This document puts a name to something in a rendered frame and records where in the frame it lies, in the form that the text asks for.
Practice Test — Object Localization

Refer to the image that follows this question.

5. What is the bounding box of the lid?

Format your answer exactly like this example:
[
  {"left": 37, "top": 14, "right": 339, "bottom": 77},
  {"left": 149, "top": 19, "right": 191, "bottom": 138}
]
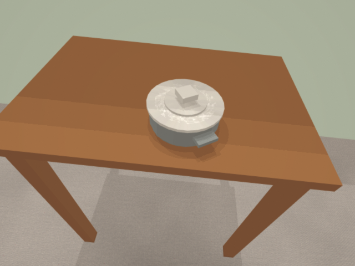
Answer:
[{"left": 146, "top": 79, "right": 225, "bottom": 133}]

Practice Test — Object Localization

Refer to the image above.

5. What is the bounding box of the table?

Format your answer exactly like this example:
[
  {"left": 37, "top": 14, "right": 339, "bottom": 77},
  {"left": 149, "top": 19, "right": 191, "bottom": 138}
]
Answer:
[{"left": 0, "top": 36, "right": 343, "bottom": 258}]

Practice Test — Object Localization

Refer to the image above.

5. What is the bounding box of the pot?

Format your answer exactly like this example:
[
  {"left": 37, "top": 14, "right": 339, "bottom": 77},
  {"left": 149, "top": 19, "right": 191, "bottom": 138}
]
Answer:
[{"left": 149, "top": 116, "right": 220, "bottom": 148}]

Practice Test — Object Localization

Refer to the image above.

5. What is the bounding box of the knob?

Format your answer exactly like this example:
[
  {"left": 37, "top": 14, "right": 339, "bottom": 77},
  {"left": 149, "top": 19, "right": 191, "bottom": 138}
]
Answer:
[{"left": 175, "top": 85, "right": 199, "bottom": 104}]

